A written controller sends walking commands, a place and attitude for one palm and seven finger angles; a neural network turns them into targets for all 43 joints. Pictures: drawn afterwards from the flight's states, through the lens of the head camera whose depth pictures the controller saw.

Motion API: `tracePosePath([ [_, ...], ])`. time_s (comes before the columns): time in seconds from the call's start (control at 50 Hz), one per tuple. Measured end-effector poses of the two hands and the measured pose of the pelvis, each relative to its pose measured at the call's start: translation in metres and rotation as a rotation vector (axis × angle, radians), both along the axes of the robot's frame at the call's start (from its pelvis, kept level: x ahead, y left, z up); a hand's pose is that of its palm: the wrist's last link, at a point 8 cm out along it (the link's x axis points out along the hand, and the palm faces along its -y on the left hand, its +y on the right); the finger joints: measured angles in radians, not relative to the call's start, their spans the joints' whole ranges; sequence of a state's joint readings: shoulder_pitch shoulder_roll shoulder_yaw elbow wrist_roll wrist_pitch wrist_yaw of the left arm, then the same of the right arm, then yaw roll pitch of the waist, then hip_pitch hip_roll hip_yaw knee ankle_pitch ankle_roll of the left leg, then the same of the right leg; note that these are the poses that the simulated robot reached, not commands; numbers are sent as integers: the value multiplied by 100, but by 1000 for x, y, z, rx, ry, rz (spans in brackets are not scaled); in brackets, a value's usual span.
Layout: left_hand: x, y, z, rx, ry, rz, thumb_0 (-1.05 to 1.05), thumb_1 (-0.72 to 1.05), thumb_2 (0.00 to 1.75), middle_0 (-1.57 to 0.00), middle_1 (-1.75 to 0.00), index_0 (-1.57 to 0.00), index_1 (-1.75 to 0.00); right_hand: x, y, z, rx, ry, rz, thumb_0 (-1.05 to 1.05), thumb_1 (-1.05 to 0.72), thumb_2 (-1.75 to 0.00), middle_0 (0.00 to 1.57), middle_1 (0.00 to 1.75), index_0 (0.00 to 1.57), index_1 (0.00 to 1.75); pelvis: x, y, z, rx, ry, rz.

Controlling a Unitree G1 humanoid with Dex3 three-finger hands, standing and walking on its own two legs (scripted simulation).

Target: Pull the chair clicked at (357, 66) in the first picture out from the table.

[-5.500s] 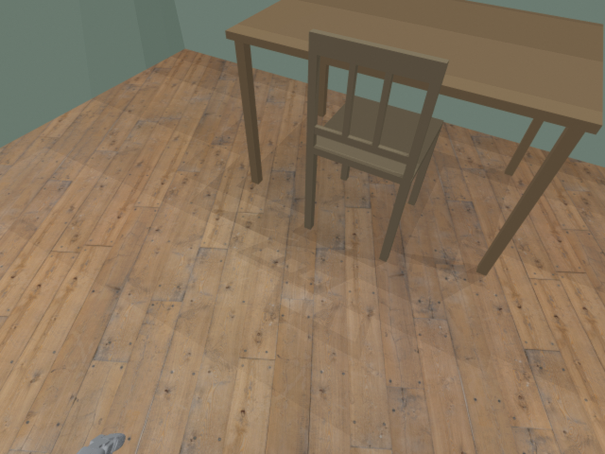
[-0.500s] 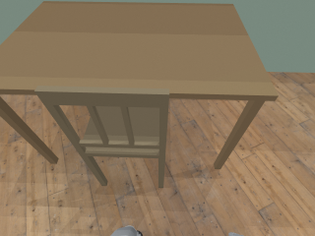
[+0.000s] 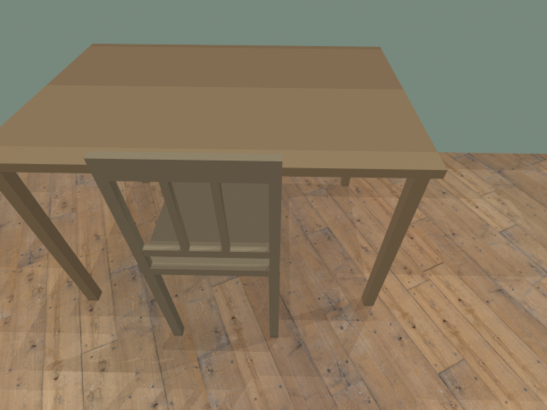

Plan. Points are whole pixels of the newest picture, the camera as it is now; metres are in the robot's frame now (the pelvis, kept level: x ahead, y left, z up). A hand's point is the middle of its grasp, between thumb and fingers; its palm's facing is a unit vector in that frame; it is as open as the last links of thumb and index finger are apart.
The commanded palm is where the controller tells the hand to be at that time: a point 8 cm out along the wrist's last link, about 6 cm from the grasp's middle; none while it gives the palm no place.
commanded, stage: come to a stop and stand still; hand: left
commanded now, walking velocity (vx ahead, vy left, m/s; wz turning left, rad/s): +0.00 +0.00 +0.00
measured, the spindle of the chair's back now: (176, 217) +0.56 +0.25 -0.10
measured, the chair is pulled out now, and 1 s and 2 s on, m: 0.00 0.00 0.00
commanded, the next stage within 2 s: look again from close up in 0.32 s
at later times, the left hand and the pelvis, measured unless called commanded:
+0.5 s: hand out of the picture -0.01 +0.16 -0.16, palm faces +0.04 -0.98 -0.20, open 7.3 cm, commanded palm none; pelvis -0.01 -0.01 +0.01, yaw +0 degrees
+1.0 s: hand out of the picture +0.03 +0.17 -0.16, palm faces +0.03 -0.98 -0.21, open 7.3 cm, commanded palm none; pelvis +0.03 -0.01 +0.01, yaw +0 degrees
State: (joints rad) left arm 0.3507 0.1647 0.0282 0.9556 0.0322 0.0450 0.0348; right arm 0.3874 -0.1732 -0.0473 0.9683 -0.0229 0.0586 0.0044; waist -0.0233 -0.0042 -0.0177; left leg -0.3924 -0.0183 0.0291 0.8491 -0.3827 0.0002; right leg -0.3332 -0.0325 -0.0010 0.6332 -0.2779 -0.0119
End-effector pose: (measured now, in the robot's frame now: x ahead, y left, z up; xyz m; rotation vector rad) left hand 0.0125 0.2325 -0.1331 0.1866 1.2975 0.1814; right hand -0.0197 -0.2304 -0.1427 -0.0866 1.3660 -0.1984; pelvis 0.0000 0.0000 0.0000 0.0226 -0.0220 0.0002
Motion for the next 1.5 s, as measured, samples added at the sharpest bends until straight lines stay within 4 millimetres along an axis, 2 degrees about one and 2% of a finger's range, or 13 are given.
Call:
tracePosePath([
  [0.08,-8,11,-11,-4,11,19,1,90,90,-20,-30,-21,-30,-19,7,1,-25,38,16,1,-91,-89,20,30,20,30,-8,5,-5,4,11,10],
  [0.16,-13,9,-3,-8,21,23,1,91,90,-20,-30,-20,-30,-29,19,4,-4,61,33,1,-91,-90,20,30,20,30,-13,5,2,7,13,2],
  [0.22,-15,4,1,-12,7,27,1,91,90,-20,-30,-20,-30,-26,26,-1,31,60,51,1,-91,-90,20,30,20,30,-15,3,4,13,17,4],
  [0.3,-22,-7,6,-15,23,18,1,91,90,-20,-30,-20,-30,-11,31,-5,64,28,68,1,-91,-89,20,30,20,30,-19,0,7,-1,8,5],
  [0.4,-30,-13,7,-23,47,23,1,92,90,-20,-30,-20,-30,-4,20,-3,53,21,71,3,-93,-89,20,30,20,30,-17,-3,9,-9,9,9],
  [0.52,-31,-21,4,-48,74,26,1,92,90,-20,-30,-20,-30,-1,10,5,22,36,73,2,-92,-89,20,30,20,30,-10,-6,12,-13,18,7],
  [0.7,-23,-24,3,-63,102,29,1,91,90,-20,-30,-20,-30,8,10,9,12,72,77,1,-91,-89,20,30,20,30,5,-6,14,-15,28,7],
  [0.84,-7,-21,4,-48,100,24,1,91,90,-20,-30,-20,-30,26,17,5,27,61,78,1,-91,-89,20,30,20,30,19,-5,14,-14,28,4],
  [1.12,21,-17,7,-22,77,26,1,92,90,-20,-30,-20,-30,48,13,4,22,62,83,1,-92,-89,20,30,20,30,39,-7,14,-10,29,6],
  [1.5,23,-29,6,-30,98,43,1,91,90,-20,-30,-20,-30,59,5,4,19,78,88,1,-91,-89,20,30,20,30,51,-16,13,-12,30,12],
])
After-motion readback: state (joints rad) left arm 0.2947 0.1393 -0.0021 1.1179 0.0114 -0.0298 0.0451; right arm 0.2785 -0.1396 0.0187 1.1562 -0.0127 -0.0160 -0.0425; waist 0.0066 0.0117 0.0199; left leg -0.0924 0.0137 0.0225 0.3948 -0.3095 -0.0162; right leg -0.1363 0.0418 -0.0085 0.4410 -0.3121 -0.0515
